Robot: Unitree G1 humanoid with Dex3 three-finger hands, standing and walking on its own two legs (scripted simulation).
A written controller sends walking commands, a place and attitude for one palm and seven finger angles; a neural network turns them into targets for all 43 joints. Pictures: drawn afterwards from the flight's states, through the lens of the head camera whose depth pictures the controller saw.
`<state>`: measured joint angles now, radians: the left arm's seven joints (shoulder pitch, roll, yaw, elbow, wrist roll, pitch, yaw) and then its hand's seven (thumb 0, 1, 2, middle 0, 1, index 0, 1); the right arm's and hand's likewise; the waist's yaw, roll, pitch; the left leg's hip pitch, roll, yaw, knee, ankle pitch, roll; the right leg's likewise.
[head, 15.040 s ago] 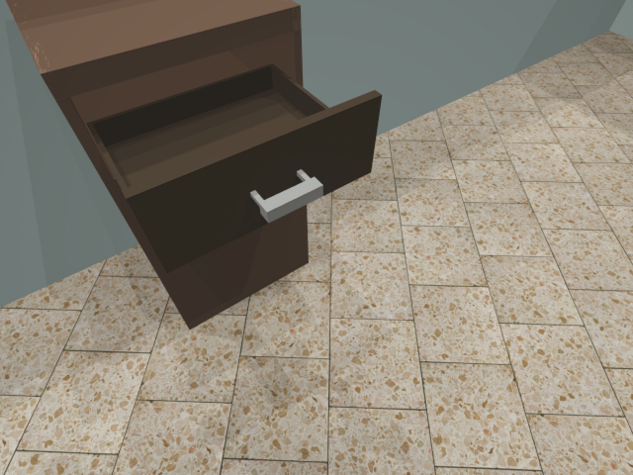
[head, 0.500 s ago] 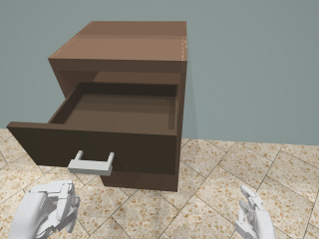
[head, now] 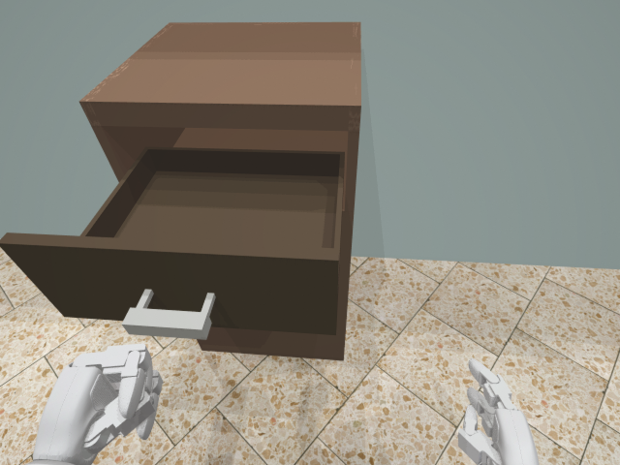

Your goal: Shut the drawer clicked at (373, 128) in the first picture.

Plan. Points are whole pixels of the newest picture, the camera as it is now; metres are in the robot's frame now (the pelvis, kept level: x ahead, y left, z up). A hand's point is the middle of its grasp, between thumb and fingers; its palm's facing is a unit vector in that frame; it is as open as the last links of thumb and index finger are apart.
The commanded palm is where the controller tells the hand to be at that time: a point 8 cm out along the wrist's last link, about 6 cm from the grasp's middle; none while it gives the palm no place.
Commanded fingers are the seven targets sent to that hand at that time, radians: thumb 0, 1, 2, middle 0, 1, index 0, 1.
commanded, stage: bring the fist close to the handle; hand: left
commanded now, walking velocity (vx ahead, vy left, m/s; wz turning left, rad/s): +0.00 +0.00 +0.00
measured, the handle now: (173, 310) +0.30 +0.23 +0.04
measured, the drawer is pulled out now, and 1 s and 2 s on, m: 0.30 0.30 0.24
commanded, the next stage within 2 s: push the drawer shut in 1.10 s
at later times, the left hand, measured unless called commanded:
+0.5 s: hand (173, 388) +0.19 +0.18 +0.06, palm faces +0.03 -1.00 -0.06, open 3.3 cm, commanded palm +0.16 +0.24 +0.06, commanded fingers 0.00 0.90 0.90 -1.40 -1.60 -1.40 -1.60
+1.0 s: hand (187, 375) +0.21 +0.18 +0.04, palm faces +0.02 -1.00 -0.06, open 3.3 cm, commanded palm +0.18 +0.24 +0.04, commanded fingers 0.00 0.90 0.90 -1.40 -1.60 -1.40 -1.60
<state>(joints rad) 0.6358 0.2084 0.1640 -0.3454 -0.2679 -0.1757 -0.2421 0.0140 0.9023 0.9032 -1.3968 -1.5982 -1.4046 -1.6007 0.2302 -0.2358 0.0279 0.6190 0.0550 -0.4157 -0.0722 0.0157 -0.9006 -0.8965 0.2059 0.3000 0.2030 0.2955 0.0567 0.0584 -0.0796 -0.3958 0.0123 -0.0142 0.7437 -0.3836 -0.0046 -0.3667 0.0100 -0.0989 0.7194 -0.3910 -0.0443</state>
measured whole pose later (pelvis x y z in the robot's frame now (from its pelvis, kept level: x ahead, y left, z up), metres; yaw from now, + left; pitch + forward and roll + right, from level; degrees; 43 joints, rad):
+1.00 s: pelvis +0.00 +0.02 -0.03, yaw -1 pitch +11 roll -1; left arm 0.46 0.19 0.11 -0.13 -0.22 -0.32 -0.15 0.01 0.90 0.90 -1.39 -1.60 -1.40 -1.60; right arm 0.25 -0.23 0.01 0.54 0.03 -0.21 -0.04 0.01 -0.90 -0.90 0.21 0.30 0.20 0.30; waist -0.01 0.04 -0.11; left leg -0.67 0.00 0.00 0.95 -0.46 0.02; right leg -0.65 -0.01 -0.08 0.92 -0.46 -0.03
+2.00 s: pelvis -0.02 +0.01 -0.03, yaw +0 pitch +10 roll -1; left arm 0.00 0.24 0.15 0.26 -0.22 -0.32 -0.18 -0.03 0.80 0.94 -1.40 -1.60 -1.40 -1.60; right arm 0.22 -0.26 0.04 0.61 0.04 -0.20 -0.07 0.01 -0.90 -0.90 0.21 0.30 0.20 0.30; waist -0.01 0.04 -0.07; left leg -0.68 0.00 -0.01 0.92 -0.42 0.01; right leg -0.65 -0.01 -0.09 0.90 -0.42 -0.03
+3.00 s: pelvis -0.02 +0.02 -0.03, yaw -1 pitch +14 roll -1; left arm -0.55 0.32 0.27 0.87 -0.16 -0.41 -0.17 -0.02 0.81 0.94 -1.40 -1.60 -1.40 -1.60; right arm 0.30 -0.26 0.03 0.66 0.03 -0.06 -0.03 0.01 -0.90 -0.90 0.21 0.30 0.20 0.30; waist -0.08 0.02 -0.08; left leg -0.76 0.01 0.01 0.93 -0.41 0.02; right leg -0.74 0.00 -0.07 0.90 -0.41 -0.03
